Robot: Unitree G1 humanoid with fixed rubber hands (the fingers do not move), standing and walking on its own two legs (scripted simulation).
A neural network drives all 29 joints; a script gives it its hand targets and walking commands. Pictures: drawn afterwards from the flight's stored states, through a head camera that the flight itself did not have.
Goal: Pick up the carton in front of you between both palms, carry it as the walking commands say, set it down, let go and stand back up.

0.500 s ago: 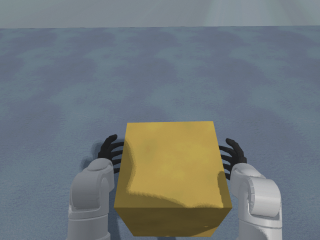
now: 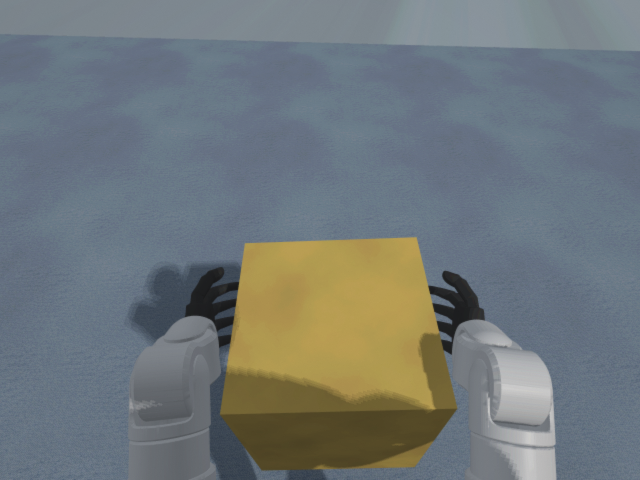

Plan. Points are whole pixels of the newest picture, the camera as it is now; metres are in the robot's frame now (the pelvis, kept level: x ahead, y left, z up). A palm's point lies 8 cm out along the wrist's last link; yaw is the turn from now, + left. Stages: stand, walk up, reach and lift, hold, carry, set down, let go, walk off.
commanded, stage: carry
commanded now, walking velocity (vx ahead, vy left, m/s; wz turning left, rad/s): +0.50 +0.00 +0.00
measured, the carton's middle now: (334, 361) +0.27 +0.00 +0.00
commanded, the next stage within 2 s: none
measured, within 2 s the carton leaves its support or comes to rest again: neither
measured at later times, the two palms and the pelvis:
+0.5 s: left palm (260, 162) +0.59 +0.12 +0.09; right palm (432, 166) +0.60 -0.17 +0.08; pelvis +0.33 -0.04 +0.00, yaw +4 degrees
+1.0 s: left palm (263, 87) +0.90 +0.16 +0.07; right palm (393, 87) +0.91 -0.14 +0.08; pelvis +0.63 +0.00 +0.00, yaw +0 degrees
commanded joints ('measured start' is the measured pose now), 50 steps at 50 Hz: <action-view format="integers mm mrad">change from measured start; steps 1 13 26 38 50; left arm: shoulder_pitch -469 -398 -437 -375 -461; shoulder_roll -915 -933 -954 -876 -946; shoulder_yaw -746 -771 -723 -715 -752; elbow -43 -106 -43 -90 -62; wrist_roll -423 -407 -432 -429 -424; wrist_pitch -1 -41 -17 -10 -19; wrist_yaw -265 -229 -265 -271 -269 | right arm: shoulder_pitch -422 -387 -484 -392 -390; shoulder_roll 938 893 926 903 969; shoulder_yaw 683 696 718 722 682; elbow -63 -157 -126 -147 -58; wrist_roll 428 445 431 407 424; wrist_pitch -6 -31 0 -10 -28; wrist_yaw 275 285 273 237 278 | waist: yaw -10 -5 31 31 -4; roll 163 182 -47 -98 153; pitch -306 -155 -295 -144 -381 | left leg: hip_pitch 649 549 -204 -201 601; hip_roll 348 210 76 45 342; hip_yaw -553 -147 -246 -78 -344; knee -264 -366 705 86 -210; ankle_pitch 227 274 -228 79 742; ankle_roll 121 37 -55 -105 124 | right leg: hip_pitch -519 -458 323 292 -286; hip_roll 5 13 -267 -145 17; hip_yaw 87 -66 343 -5 106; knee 374 -298 -659 -738 127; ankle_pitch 32 386 501 654 -92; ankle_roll -40 -4 -195 -144 -3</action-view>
